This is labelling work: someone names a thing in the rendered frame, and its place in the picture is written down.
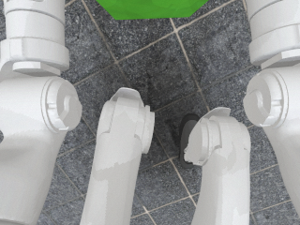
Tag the robot right thigh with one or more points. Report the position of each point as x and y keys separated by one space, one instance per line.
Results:
x=225 y=187

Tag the left robot forearm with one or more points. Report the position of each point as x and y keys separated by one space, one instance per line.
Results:
x=35 y=39

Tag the carton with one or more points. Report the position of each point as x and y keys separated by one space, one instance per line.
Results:
x=150 y=9

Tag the robot left upper arm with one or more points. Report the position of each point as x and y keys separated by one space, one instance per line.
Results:
x=36 y=114

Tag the robot right shin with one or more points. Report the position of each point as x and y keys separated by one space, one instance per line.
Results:
x=219 y=111

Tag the robot right upper arm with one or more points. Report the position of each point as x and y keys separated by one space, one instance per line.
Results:
x=272 y=102

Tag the right robot forearm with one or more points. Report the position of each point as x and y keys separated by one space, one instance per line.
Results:
x=275 y=33

